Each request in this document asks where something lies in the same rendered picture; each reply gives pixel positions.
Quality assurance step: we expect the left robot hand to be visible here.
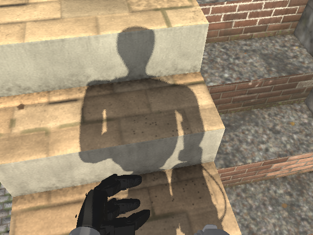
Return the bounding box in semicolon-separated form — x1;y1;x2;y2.
75;173;151;235

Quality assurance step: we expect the right robot shin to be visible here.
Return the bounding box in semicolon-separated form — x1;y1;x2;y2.
202;224;217;232

